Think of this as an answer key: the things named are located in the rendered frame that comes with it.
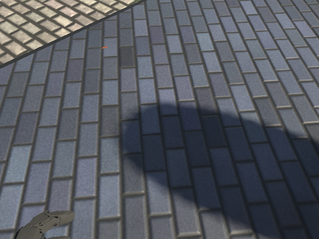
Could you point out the robot left hand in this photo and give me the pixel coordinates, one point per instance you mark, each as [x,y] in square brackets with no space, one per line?
[43,222]

